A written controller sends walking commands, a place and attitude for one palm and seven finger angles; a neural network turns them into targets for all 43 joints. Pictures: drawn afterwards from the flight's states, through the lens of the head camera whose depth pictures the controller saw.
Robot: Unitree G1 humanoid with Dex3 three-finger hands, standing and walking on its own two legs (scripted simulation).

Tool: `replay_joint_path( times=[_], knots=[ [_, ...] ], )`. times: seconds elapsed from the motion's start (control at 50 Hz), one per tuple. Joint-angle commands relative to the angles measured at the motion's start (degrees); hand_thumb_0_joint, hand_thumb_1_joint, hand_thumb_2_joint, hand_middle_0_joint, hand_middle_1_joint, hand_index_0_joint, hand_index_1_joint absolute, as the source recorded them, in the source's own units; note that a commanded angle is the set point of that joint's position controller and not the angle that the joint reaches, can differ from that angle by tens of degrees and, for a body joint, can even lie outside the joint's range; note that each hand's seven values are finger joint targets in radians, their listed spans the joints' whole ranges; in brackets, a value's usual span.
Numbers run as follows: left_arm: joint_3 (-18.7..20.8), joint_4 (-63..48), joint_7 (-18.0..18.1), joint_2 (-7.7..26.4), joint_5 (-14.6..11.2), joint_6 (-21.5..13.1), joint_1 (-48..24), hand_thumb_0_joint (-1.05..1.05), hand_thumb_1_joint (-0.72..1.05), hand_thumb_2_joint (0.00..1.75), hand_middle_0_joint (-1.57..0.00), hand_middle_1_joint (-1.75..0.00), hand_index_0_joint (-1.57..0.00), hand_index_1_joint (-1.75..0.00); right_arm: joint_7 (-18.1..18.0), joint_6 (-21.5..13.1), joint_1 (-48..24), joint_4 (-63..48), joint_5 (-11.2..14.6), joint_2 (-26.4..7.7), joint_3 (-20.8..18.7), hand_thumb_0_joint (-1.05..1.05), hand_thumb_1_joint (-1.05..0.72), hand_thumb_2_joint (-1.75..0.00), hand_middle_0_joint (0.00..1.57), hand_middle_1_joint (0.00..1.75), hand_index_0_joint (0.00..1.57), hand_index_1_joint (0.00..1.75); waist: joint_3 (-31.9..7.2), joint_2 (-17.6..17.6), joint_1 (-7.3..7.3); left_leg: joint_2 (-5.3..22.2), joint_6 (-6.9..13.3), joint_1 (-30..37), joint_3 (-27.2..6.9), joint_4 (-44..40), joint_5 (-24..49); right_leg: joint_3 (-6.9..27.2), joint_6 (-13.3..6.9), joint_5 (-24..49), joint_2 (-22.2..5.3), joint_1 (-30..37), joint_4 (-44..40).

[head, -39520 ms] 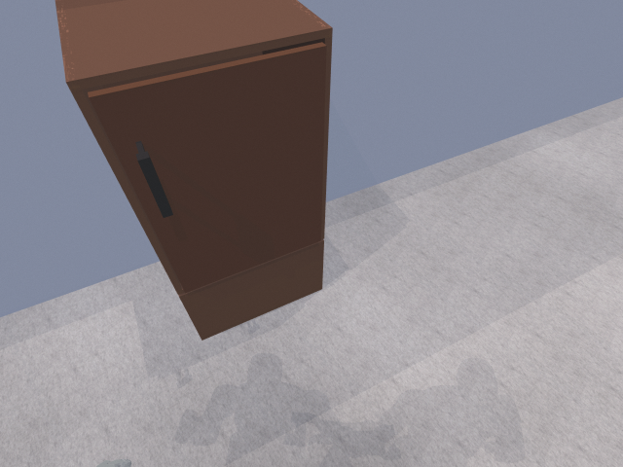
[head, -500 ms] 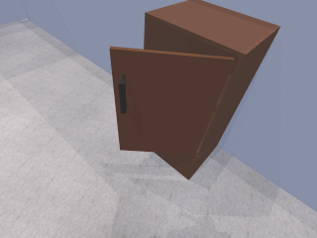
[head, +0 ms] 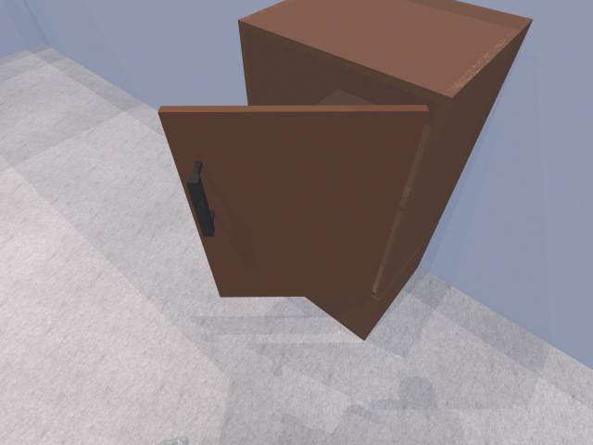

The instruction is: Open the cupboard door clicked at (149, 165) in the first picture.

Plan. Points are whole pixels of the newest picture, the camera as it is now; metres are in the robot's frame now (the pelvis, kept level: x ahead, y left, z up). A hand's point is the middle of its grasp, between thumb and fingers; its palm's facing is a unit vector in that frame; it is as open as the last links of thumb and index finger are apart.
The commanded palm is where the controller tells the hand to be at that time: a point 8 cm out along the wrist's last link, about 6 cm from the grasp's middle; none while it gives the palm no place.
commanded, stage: come to a stop and stand still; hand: left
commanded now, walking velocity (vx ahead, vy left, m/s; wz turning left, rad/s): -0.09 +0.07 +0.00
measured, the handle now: (203, 200) +0.53 +0.19 -0.01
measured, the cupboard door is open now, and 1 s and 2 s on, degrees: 40 40 40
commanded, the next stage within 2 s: look again from close up in 0.66 s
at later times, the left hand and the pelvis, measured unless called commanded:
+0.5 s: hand out of the picture +0.01 +0.22 -0.16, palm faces +0.02 -0.97 -0.26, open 7.4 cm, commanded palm none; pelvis -0.01 +0.03 +0.00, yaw +0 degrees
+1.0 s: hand out of the picture +0.03 +0.19 -0.16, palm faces -0.01 -0.98 -0.21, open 7.3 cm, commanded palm none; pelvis +0.01 +0.02 +0.01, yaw -1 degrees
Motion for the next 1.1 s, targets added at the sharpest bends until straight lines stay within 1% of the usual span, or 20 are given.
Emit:
replay_joint_path(
  times=[0.0,0.02,0.06,0.12,0.16,0.2,0.22,0.24,0.26,0.28,0.3,0.32,0.34,0.38,0.44,0.46,0.52,0.66,0.82,1.08],
  knots=[
    [1.5,-2.3,0.3,7.8,0.2,1.8,3.8,0.00,0.90,0.90,-0.20,-0.30,-0.20,-0.30,-0.1,-0.3,2.5,-2.6,-0.3,-3.9,-0.9,0.00,-0.90,-0.90,0.20,0.30,0.20,0.30,-0.7,3.1,2.67,4.8,1.1,-0.3,-3.2,-7.9,18.1,6.5,-1.4,16.9,-6.7,1.6,-3.6],
    [1.5,-2.2,0.2,7.7,0.3,1.9,4.5,0.00,0.90,0.90,-0.20,-0.30,-0.20,-0.30,-0.1,-0.4,1.0,-3.4,-0.4,-4.2,-1.0,0.00,-0.90,-0.90,0.20,0.30,0.20,0.30,-1.1,3.5,3.23,5.1,1.7,-1.3,-3.7,-8.4,18.7,6.4,-0.9,15.9,-6.0,3.0,-3.1],
    [1.5,-2.1,0.2,8.3,0.4,1.9,5.4,0.00,0.90,0.90,-0.20,-0.30,-0.20,-0.30,-0.1,-0.4,-0.2,-4.6,-0.4,-5.4,-1.3,0.00,-0.90,-0.90,0.20,0.30,0.20,0.30,-2.8,1.2,3.33,5.0,1.8,-0.4,-3.3,-7.2,20.0,7.0,-1.1,18.5,-6.2,4.6,-2.5],
    [1.7,-2.4,0.2,9.5,0.6,1.9,6.0,0.00,0.90,0.90,-0.20,-0.30,-0.20,-0.30,-0.1,0.1,-0.9,-6.2,-0.4,-5.7,-1.6,0.00,-0.90,-0.90,0.20,0.30,0.20,0.30,-5.9,-3.3,2.73,3.2,1.1,1.6,-1.5,-3.6,15.4,9.7,-2.3,20.9,-8.9,4.3,-4.3],
    [1.7,-2.7,0.2,10.4,0.8,2.0,5.3,0.00,0.90,0.90,-0.20,-0.30,-0.20,-0.30,0.1,0.5,-1.1,-6.7,-0.3,-5.3,-1.7,0.00,-0.90,-0.90,0.20,0.30,0.20,0.30,-5.6,-6.7,2.07,1.8,0.7,2.3,-0.9,-2.4,9.5,11.7,-3.6,18.6,-10.8,2.4,-7.2],
    [1.5,-2.9,0.0,10.3,0.7,2.1,4.1,0.00,0.90,0.90,-0.20,-0.30,-0.20,-0.30,0.2,0.6,-1.5,-6.8,-0.4,-5.3,-1.4,0.00,-0.90,-0.90,0.20,0.30,0.20,0.30,-3.7,-6.6,1.57,1.9,0.9,3.2,-1.4,-4.1,7.1,11.5,-3.2,11.8,-10.2,-1.0,-8.8],
    [0.7,-1.4,1.9,12.3,0.5,1.1,9.6,0.00,0.90,0.90,-0.20,-0.30,-0.20,-0.30,1.0,-0.8,-5.4,-10.8,0.4,-9.1,-1.6,0.00,-0.90,-0.90,0.20,0.30,0.20,0.30,-6.3,-2.8,2.87,2.2,-0.1,0.5,0.6,1.4,2.1,13.0,-2.2,25.7,-10.9,4.8,-6.2],
    [0.8,-4.1,1.6,15.0,0.5,0.5,7.2,0.00,0.90,0.90,-0.20,-0.30,-0.20,-0.30,1.4,-0.7,-3.8,-12.2,0.3,-5.4,-0.8,0.00,-0.90,-0.90,0.20,0.30,0.20,0.30,-9.8,-5.7,1.78,-0.6,0.3,-1.7,-0.2,-0.5,-5.2,15.0,-4.3,13.6,-13.3,5.8,-6.7],
    [0.6,-4.6,1.2,14.4,0.7,0.2,5.2,0.00,0.90,0.90,-0.20,-0.30,-0.20,-0.30,1.7,-0.7,-3.9,-12.1,-0.2,-5.2,-0.2,0.00,-0.90,-0.90,0.20,0.30,0.20,0.30,-8.3,-3.9,1.50,-0.5,0.7,0.7,-0.3,-3.2,-3.8,13.7,-5.0,5.8,-12.6,2.3,-7.1],
    [0.1,-5.1,0.8,13.7,0.7,0.5,4.4,0.00,0.90,0.90,-0.20,-0.30,-0.20,-0.30,1.8,-0.8,-3.2,-12.3,-0.3,-5.8,-0.2,0.00,-0.90,-0.90,0.20,0.30,0.20,0.30,-4.3,-2.4,0.92,-0.3,1.2,1.5,-1.5,-4.6,-2.5,11.6,-3.8,-3.9,-10.2,-3.0,-7.4],
    [-0.2,-5.1,0.5,12.7,0.6,0.8,4.2,0.00,0.90,0.90,-0.20,-0.30,-0.20,-0.30,1.9,-1.1,-3.3,-12.5,-0.4,-6.7,-0.1,0.00,-0.90,-0.90,0.20,0.30,0.20,0.30,-0.7,1.1,1.01,1.5,2.3,0.2,-4.2,-7.2,-0.3,9.8,-2.3,-8.0,-7.4,-5.9,-6.5],
    [-0.5,-5.2,0.2,11.9,0.6,1.2,4.7,0.00,0.90,0.90,-0.20,-0.30,-0.20,-0.30,1.7,-1.3,-4.0,-13.1,-0.5,-7.9,0.0,0.00,-0.90,-0.90,0.20,0.30,0.20,0.30,2.0,3.3,1.49,3.7,3.4,-3.7,-7.2,-10.7,-2.5,7.7,-1.0,-9.8,-4.7,-5.5,-5.8],
    [-0.7,-5.0,0.0,11.2,0.6,1.5,5.9,0.00,0.90,0.90,-0.20,-0.30,-0.20,-0.30,1.7,-1.4,-4.7,-13.7,-0.5,-9.0,0.0,0.00,-0.90,-0.90,0.20,0.30,0.20,0.30,3.5,3.5,2.24,5.0,4.1,-7.5,-9.2,-13.9,-6.5,5.9,-0.4,-8.2,-3.1,-3.2,-4.4],
    [-1.1,-4.1,-0.3,10.4,0.7,1.3,8.4,0.00,0.90,0.90,-0.20,-0.30,-0.20,-0.30,1.7,-1.7,-5.5,-14.1,-0.6,-9.9,0.3,0.00,-0.90,-0.90,0.20,0.30,0.20,0.30,2.2,1.8,3.33,5.2,4.5,-9.1,-9.5,-15.6,-7.7,5.1,-0.2,-3.8,-2.7,1.0,-3.8],
    [-1.5,-3.0,-0.5,10.2,0.6,1.0,9.4,0.00,0.90,0.90,-0.20,-0.30,-0.20,-0.30,1.7,-1.8,-4.9,-13.5,-0.5,-10.4,0.5,0.00,-0.90,-0.90,0.20,0.30,0.20,0.30,2.0,-0.3,2.91,4.2,4.1,-7.7,-8.9,-16.6,-10.4,5.9,-0.1,-4.4,-3.3,0.9,-5.6],
    [-1.5,-3.0,-0.5,10.3,0.7,1.0,9.4,0.00,0.90,0.90,-0.20,-0.30,-0.20,-0.30,1.6,-1.9,-4.7,-13.2,-0.5,-9.8,0.6,0.00,-0.90,-0.90,0.20,0.30,0.20,0.30,2.2,0.6,2.91,4.2,4.2,-7.5,-8.8,-17.2,-9.7,5.7,-0.2,-3.4,-3.3,1.2,-5.7],
    [-1.7,-2.0,-0.6,10.4,0.5,0.7,10.2,0.00,0.90,0.90,-0.20,-0.30,-0.20,-0.30,1.7,-2.0,-4.3,-12.1,-0.4,-10.3,1.0,0.00,-0.90,-0.90,0.20,0.30,0.20,0.30,1.4,-1.3,2.88,3.6,3.9,-6.0,-8.0,-16.8,-8.8,6.5,-0.2,-3.6,-4.0,1.2,-7.2],
    [-2.0,0.3,-0.6,10.8,0.2,-0.2,9.8,0.00,0.90,0.90,-0.20,-0.30,-0.20,-0.30,1.4,-2.8,-2.6,-8.3,-0.1,-9.1,1.8,0.00,-0.90,-0.90,0.20,0.30,0.20,0.30,-0.7,-2.4,2.50,3.2,3.5,-0.9,-5.9,-14.6,2.4,7.0,-0.2,1.8,-5.4,2.8,-8.7],
    [-2.1,3.0,-0.4,10.0,0.0,-0.2,9.7,0.00,0.90,0.90,-0.20,-0.30,-0.20,-0.30,1.0,-3.1,-2.1,-4.3,-0.1,-7.9,2.3,0.00,-0.90,-0.90,0.20,0.30,0.20,0.30,-1.0,-0.7,2.93,3.3,3.0,0.0,-5.0,-14.0,6.8,6.6,-0.2,5.9,-5.7,5.0,-8.3],
    [-1.8,4.5,-0.1,9.3,0.1,-0.3,8.9,0.00,0.90,0.90,-0.20,-0.30,-0.20,-0.30,0.5,-3.0,-0.9,-1.0,-0.1,-6.3,2.3,0.00,-0.90,-0.90,0.20,0.30,0.20,0.30,-0.7,-2.1,3.02,3.7,2.7,1.7,-3.9,-13.2,10.9,6.3,-0.4,11.6,-5.8,6.6,-8.2]
  ],
)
